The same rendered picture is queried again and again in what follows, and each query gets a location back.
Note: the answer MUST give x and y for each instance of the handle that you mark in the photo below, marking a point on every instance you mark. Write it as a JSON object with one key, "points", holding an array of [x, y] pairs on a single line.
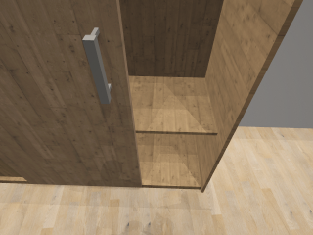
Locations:
{"points": [[93, 53]]}

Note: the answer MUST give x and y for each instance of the wardrobe door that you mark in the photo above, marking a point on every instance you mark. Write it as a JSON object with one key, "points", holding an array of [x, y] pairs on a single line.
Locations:
{"points": [[6, 171], [53, 128]]}

